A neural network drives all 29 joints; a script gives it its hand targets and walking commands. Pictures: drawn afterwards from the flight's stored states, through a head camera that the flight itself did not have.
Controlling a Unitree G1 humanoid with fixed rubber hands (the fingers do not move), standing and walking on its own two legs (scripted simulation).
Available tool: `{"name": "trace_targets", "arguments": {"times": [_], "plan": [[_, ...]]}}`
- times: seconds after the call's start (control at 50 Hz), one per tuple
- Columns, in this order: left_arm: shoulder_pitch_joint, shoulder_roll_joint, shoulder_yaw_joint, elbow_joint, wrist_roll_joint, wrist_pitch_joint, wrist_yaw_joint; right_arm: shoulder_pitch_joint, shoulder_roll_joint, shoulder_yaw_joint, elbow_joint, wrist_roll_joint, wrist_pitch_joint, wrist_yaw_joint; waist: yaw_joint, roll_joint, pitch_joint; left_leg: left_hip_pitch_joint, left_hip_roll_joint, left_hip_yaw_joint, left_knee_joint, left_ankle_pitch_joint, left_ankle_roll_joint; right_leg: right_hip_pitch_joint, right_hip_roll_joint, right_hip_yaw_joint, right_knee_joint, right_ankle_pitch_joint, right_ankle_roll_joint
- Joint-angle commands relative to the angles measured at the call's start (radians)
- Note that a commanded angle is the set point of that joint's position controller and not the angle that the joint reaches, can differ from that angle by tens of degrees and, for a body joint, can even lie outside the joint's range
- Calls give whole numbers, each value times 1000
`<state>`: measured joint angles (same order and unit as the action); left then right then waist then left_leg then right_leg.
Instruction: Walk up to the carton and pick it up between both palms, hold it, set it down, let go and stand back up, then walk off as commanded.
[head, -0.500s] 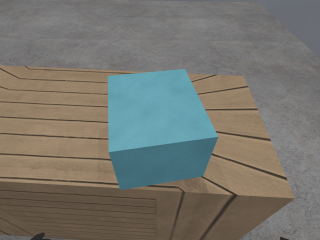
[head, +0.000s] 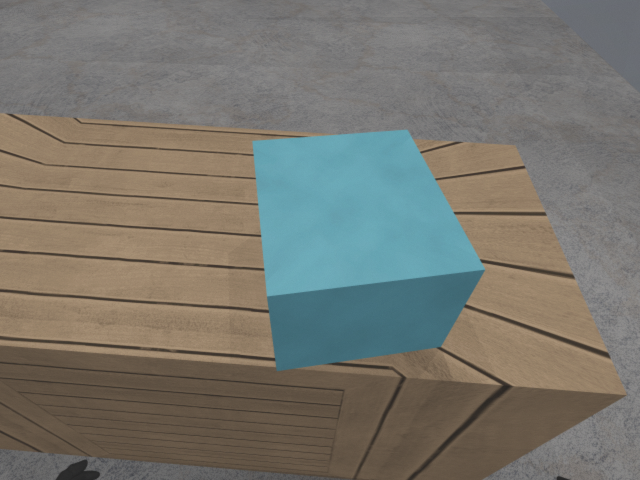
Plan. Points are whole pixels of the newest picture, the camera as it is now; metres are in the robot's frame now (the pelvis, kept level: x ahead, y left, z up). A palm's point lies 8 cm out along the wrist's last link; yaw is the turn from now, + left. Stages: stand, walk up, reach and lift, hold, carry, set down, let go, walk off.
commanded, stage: walk up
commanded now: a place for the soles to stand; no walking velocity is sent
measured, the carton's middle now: (345, 243) +0.45 -0.01 +0.04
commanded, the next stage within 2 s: stand in 0.50 s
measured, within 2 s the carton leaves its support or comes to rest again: neither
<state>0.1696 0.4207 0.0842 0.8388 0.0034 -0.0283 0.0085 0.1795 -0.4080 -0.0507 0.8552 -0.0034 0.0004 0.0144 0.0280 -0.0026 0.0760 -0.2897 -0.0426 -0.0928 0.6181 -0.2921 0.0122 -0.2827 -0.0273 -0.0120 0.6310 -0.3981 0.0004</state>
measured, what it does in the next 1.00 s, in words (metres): stands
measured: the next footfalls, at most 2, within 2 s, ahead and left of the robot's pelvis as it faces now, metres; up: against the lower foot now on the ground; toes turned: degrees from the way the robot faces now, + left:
none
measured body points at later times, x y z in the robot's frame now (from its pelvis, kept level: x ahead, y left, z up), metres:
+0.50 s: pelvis -0.02 +0.02 +0.00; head +0.01 +0.01 +0.44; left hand +0.07 +0.37 -0.09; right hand +0.10 -0.29 -0.12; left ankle +0.01 +0.15 -0.73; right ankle +0.01 -0.09 -0.73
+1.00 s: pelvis +0.00 +0.01 +0.00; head +0.01 -0.01 +0.45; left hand +0.10 +0.36 -0.07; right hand +0.15 -0.29 -0.11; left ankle +0.01 +0.15 -0.73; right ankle +0.01 -0.09 -0.73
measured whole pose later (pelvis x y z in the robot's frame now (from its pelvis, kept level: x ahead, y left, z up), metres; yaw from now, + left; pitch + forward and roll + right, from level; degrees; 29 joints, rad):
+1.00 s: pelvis +0.00 +0.01 +0.00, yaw +2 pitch -3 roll +1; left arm 0.17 0.42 0.08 0.86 0.00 -0.04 0.00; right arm 0.14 -0.40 -0.06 0.85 0.00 -0.03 0.03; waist 0.03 0.03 0.08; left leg -0.22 -0.04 -0.09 0.56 -0.29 -0.01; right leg -0.24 0.00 0.00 0.62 -0.33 -0.02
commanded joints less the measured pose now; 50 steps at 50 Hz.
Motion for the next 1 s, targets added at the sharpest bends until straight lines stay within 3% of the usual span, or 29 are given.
{"name": "trace_targets", "arguments": {"times": [0.0, 0.02, 0.06, 0.1, 0.14, 0.16, 0.18, 0.2, 0.22, 0.24, 0.28, 0.32, 0.36, 0.38, 0.4, 0.44, 0.46, 0.48, 0.5, 0.54, 0.58, 0.62, 0.7, 0.74, 0.8, 0.86, 0.9, 0.94, 0.98], "plan": [[134, 225, 42, 9, 5, -40, 47, -79, -188, -44, -120, -22, 16, 23, 14, 137, -132, -92, 105, -126, -12, 382, 98, 217, -62, 50, -97, 252, -73], [134, 266, 44, 22, 14, -33, 51, -81, -189, -42, -127, -26, 24, 26, 12, 92, -106, -185, 72, -99, 7, 285, 79, 271, -101, 90, -77, 252, -106], [130, 311, 46, 11, 17, -42, 58, -104, -175, -50, -118, -34, 38, 21, 21, -47, -26, -163, -11, -3, 256, -136, 35, 63, -355, 342, -277, 212, -248], [-9, 343, 59, -34, 35, -43, 55, 8, -212, -73, -101, -35, 55, 30, -36, -83, 5, -103, 75, -55, 390, -246, 17, -96, -454, 443, -356, 51, -318], [-80, 315, 58, -71, 31, -40, 44, 119, -220, -67, -66, -27, 32, 40, -110, -103, 1, 12, 92, -19, 125, -190, 46, -162, -322, 261, -260, -124, -218], [-132, 246, 26, -62, 41, -36, 35, 170, -206, -82, -16, -32, 14, 41, -140, 6, 7, 107, 41, -20, -40, -163, 69, -242, -187, 110, -124, -90, -134], [-109, 183, 20, -64, 21, -27, 29, 134, -213, -79, -36, -43, 1, 42, -129, 121, 20, 116, 120, -194, -266, -198, 100, -257, -59, -13, 81, -67, -72], [-75, 157, 14, -73, 9, -22, 30, 136, -286, -79, -47, -54, -12, 39, -135, 284, -5, 160, 242, -465, -400, -186, 138, -355, 54, -19, 233, -160, -34], [-33, 210, 26, -59, 11, -26, 35, 89, -287, -77, -62, -59, -13, 29, -77, 107, 1, 125, 272, -511, -346, -80, 201, -315, 41, 42, 261, -195, -19], [-5, 199, 19, -50, 3, -23, 21, 61, -240, -70, -75, -47, -20, 18, -41, 51, -66, 212, 261, -378, -264, 83, 190, -287, -5, 40, 235, -161, -20], [26, 212, 22, -14, 9, -19, 14, 25, -268, -64, -74, -40, -22, 9, -40, 32, -139, 78, 254, -327, -239, 191, 196, -122, -2, 35, 182, -149, -13], [62, 167, 22, -12, -1, -12, 11, -22, -251, -60, -87, -27, -30, -3, -8, 197, -139, -29, 213, -224, -206, 255, 157, 13, -5, 12, 129, -63, -23], [78, 149, 13, -6, -1, -14, 15, -37, -229, -44, -89, -6, -25, -10, 12, 114, -135, -91, 184, -179, -120, 307, 127, 132, 6, -17, -36, 132, -37], [116, 149, 15, 24, -1, -21, 19, -45, -189, -37, -88, -8, -17, -10, 21, 130, -128, -58, 151, -141, -80, 281, 92, 146, -3, -1, -127, 193, -36], [105, 173, 30, 24, 11, -31, 20, -49, -142, -23, -81, 8, -19, -14, 31, -28, -143, -72, 113, -129, -21, 223, 58, 189, -62, 99, -162, 270, -69], [49, 242, 32, 2, 23, -34, 21, -57, -151, -19, -82, 8, -17, -13, 1, -55, -113, -77, 41, -26, 69, 31, 10, 114, -219, 322, -251, 222, -148], [-52, 234, 22, -9, 29, -31, 16, 1, -158, -29, -54, 9, -14, -10, -51, -108, -69, -4, 24, 17, 39, -141, 13, -2, -271, 329, -299, 119, -191], [-113, 231, 15, -30, 25, -25, 7, 65, -172, -30, -19, -11, -17, -9, -83, -91, -47, 85, 52, 22, -22, -178, 23, -101, -263, 315, -277, 21, -196], [-125, 195, 12, -27, 22, -21, -1, 68, -159, -21, -20, -6, -22, -10, -86, -71, -24, 110, 61, -16, -116, -125, 45, -127, -186, 249, -260, -50, -136], [-92, 174, -6, -12, 15, -15, -4, -11, -203, -33, -5, -14, -32, -7, -60, -50, 21, 75, 105, -131, -198, -97, 62, -156, -79, 164, -204, -67, -58], [-45, 169, 6, 17, 8, -14, -13, -33, -213, -27, -24, -17, -46, -10, -22, -6, -4, -14, 161, -207, -237, -67, 81, -29, -35, 121, -163, 14, -47], [-31, 149, 5, 11, 9, -15, -11, -60, -216, -21, -24, -15, -52, -5, -1, -14, -64, -45, 144, -173, -238, -78, 57, 89, -45, 150, -187, 13, -64], [-92, 184, 7, 7, 12, -19, -16, -68, -208, -20, -28, -4, -50, -6, -35, -53, -75, 33, 108, -121, -192, -27, 46, 21, -79, 160, -212, 80, -77], [-73, 192, -1, 13, 14, -26, -9, -68, -189, -17, -18, -6, -48, -10, -32, -68, -130, 133, 114, -94, -150, 200, 50, 49, -105, 184, -215, 267, -83], [-88, 181, 2, 7, 9, -26, -9, -73, -183, -12, -19, 0, -49, -12, -26, -34, -139, 106, 109, -78, -149, 259, 38, 92, -95, 138, -164, 366, -76], [-88, 191, -1, 2, 8, -23, -8, -63, -186, -15, 0, -3, -39, -10, -30, -106, -113, 107, 91, -70, -149, 179, 42, 65, -112, 173, -233, 298, -68], [-68, 167, -4, 10, 8, -22, -5, -84, -167, -8, 1, -2, -37, -12, -41, -48, -101, 89, 91, -62, -180, 142, 35, 78, -108, 183, -226, 281, -68], [-95, 189, 2, -1, 7, -17, -4, -68, -179, -9, -6, 4, -42, -11, -47, -88, -107, 92, 106, -63, -179, 194, 35, 78, -94, 156, -185, 299, -68], [-70, 174, 0, -2, 0, -13, -10, -124, -193, -3, 2, -1, -43, -11, -9, -45, -51, 64, 111, -83, -190, 121, 40, 56, -87, 161, -227, 228, -55]]}}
